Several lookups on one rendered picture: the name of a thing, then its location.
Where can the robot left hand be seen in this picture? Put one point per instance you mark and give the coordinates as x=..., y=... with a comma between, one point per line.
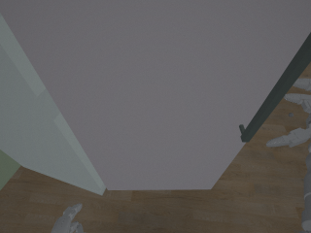
x=64, y=225

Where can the robot right hand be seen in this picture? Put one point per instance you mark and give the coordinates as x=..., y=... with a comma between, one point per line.
x=297, y=136

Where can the fridge door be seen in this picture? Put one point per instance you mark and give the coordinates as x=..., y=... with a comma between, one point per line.
x=155, y=90

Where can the handle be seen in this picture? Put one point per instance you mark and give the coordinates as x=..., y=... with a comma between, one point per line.
x=300, y=61

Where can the robot right forearm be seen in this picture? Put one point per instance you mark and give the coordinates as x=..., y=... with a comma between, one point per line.
x=306, y=214

